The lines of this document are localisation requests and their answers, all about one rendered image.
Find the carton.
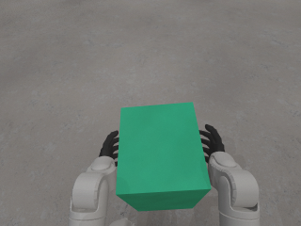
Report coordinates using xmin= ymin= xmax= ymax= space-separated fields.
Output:
xmin=116 ymin=102 xmax=212 ymax=212

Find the right robot forearm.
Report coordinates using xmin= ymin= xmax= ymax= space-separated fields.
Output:
xmin=208 ymin=152 xmax=261 ymax=226

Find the robot right hand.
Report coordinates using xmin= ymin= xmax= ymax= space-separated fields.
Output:
xmin=199 ymin=124 xmax=225 ymax=163

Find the left robot forearm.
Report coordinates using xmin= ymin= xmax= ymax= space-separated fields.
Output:
xmin=68 ymin=155 xmax=117 ymax=226

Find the robot left hand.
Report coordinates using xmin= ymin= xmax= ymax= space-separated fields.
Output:
xmin=99 ymin=130 xmax=119 ymax=167

